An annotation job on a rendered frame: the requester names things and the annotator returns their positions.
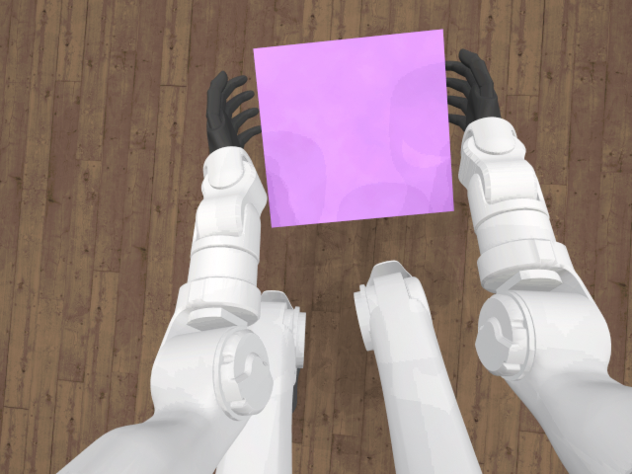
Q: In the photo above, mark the robot left hand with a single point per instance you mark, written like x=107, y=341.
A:
x=221, y=128

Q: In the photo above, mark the left robot foot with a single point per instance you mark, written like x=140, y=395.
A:
x=294, y=395

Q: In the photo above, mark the right robot upper arm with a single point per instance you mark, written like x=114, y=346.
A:
x=552, y=349

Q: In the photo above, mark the left robot upper arm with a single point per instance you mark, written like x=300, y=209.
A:
x=205, y=387

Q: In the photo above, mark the right robot forearm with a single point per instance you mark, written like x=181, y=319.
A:
x=516, y=241

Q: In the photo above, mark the left robot forearm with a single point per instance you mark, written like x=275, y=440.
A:
x=222, y=284

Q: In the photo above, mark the robot left thigh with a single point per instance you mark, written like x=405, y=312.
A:
x=264, y=445

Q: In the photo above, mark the carton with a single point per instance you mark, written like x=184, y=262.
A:
x=355, y=128

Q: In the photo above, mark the robot right hand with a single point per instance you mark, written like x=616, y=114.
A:
x=481, y=99

